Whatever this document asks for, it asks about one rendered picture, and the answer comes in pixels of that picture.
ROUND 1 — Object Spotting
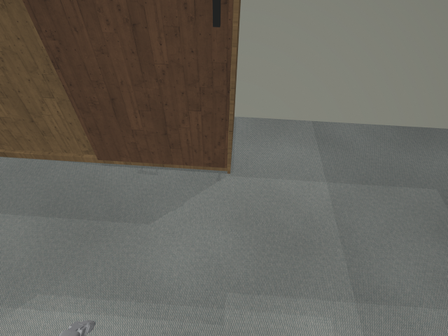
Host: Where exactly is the left robot hand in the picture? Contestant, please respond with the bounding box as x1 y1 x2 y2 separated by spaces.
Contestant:
59 320 95 336

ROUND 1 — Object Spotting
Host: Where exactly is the wardrobe door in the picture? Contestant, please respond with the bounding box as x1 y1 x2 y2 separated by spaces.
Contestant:
22 0 233 168
0 0 95 155

